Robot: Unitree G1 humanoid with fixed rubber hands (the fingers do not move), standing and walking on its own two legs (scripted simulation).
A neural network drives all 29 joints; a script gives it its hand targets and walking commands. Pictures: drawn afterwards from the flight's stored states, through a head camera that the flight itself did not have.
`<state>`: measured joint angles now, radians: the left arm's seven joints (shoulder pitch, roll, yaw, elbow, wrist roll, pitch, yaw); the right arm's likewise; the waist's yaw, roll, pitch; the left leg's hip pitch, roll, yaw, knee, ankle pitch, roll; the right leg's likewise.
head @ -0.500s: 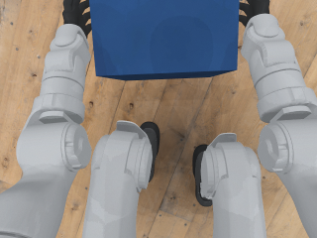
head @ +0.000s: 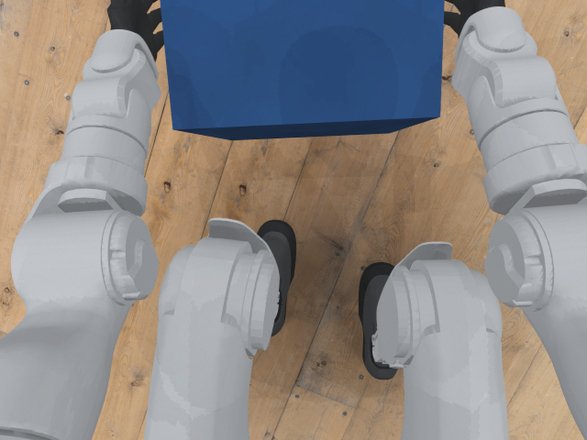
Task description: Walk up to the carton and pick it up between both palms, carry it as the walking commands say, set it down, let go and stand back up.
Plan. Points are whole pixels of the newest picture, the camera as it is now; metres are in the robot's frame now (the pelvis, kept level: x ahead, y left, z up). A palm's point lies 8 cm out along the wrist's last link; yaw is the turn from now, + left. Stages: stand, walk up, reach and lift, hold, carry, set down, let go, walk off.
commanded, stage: set down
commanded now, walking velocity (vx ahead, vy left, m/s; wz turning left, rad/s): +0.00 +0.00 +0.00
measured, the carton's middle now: (304, 53) +0.52 +0.09 -0.23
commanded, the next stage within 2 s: none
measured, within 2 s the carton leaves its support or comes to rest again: neither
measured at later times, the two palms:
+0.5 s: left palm (130, 40) +0.50 +0.28 -0.17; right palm (484, 19) +0.56 -0.09 -0.17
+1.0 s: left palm (59, 8) +0.51 +0.31 -0.10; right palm out of the picture +0.57 -0.11 -0.10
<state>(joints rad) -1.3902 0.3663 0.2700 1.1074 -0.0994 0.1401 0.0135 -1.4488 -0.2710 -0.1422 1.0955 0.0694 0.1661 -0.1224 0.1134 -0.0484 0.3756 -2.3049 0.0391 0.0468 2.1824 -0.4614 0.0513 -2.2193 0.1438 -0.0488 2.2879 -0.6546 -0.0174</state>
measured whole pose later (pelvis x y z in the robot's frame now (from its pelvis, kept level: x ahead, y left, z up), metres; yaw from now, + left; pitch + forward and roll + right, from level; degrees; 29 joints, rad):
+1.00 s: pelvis +0.00 +0.01 +0.03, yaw +1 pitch +37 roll -1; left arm -1.31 0.46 0.24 1.01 -0.22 0.10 0.03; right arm -1.35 -0.36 -0.09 0.92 0.17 0.18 -0.12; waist 0.09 -0.03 0.28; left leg -2.28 0.01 0.05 2.09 -0.46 0.06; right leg -2.17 0.07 -0.06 2.19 -0.67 -0.02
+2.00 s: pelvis +0.05 +0.02 +0.30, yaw +1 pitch +44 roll -2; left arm -1.01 0.36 0.34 0.86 -0.08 0.15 -0.08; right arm -1.07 -0.30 -0.23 0.85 0.05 0.19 0.00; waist 0.08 -0.03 -0.07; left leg -1.57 -0.04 0.00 1.07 -0.26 0.04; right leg -1.49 0.07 0.01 1.12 -0.39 0.00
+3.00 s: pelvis +0.13 +0.00 +0.42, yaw +3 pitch +1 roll +1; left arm 0.24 0.21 0.05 0.42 0.00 0.06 -0.07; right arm 0.20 -0.20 -0.05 0.45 0.00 0.05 0.04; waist 0.01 -0.01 0.07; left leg -0.26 -0.05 -0.02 0.45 -0.22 0.02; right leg -0.18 0.05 0.04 0.48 -0.32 -0.04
